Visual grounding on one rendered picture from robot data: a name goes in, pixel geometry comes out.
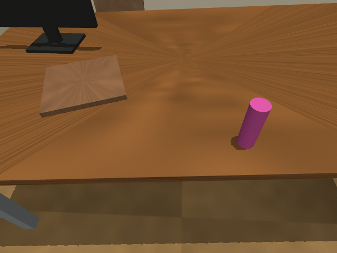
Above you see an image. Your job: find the table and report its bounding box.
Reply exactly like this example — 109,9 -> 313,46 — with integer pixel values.
0,3 -> 337,229

